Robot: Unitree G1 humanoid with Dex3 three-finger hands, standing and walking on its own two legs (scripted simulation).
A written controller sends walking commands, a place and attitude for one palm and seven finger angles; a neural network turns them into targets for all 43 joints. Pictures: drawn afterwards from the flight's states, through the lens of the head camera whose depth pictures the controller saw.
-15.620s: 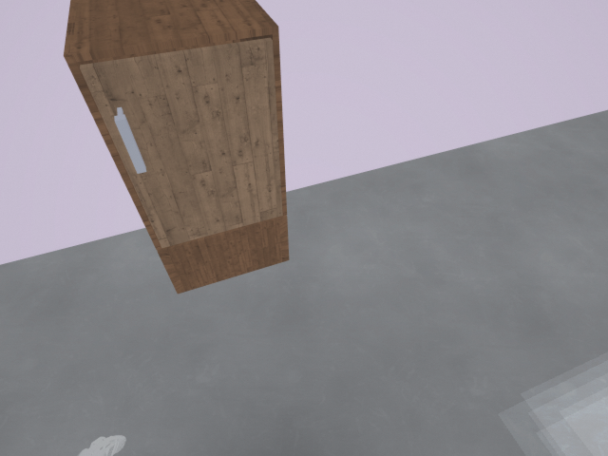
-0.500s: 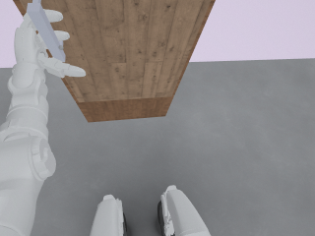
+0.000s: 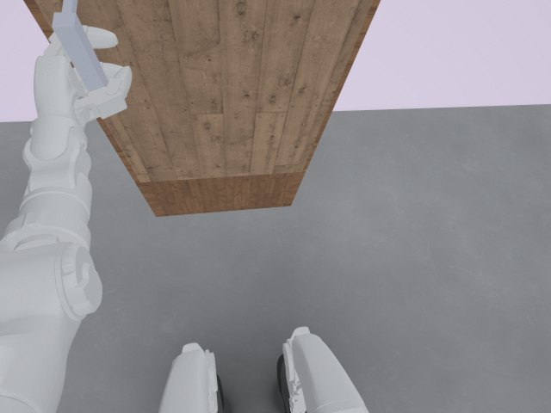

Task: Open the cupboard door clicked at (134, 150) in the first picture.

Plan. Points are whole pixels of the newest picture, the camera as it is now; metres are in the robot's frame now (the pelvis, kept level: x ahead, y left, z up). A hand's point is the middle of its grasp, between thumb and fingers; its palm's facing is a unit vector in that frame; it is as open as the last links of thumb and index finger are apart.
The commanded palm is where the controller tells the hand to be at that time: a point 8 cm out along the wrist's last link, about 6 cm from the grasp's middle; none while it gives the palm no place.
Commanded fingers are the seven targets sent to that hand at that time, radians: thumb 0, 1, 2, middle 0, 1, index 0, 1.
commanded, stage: close the thumb around the handle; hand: left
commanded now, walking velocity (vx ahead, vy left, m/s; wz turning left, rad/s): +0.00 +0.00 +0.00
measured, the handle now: (91, 58) +0.59 +0.18 +0.07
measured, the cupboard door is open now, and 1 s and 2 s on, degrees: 0 31 42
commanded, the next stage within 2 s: pull the door open along its arc in 0.16 s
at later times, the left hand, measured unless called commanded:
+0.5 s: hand (114, 100) +0.53 +0.15 +0.06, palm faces +0.01 -1.00 -0.02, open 5.5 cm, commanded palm +0.48 +0.20 +0.06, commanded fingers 0.00 0.90 0.90 -0.40 -1.35 -0.40 -1.35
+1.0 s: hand (183, 210) +0.37 +0.07 +0.06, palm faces +0.35 -0.94 +0.04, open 5.8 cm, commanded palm +0.30 +0.13 +0.06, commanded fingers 0.00 0.90 0.90 -0.40 -1.35 -0.40 -1.35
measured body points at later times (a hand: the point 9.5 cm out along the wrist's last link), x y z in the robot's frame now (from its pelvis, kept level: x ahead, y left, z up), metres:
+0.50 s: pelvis +0.01 -0.01 +0.01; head +0.17 +0.01 +0.43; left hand +0.52 +0.21 +0.06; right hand +0.00 -0.27 -0.10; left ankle +0.01 +0.10 -0.63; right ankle +0.03 -0.13 -0.63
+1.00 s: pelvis +0.01 -0.02 +0.03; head +0.10 -0.02 +0.47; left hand +0.34 +0.12 +0.06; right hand +0.17 -0.24 -0.08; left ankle +0.01 +0.10 -0.63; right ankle +0.03 -0.13 -0.63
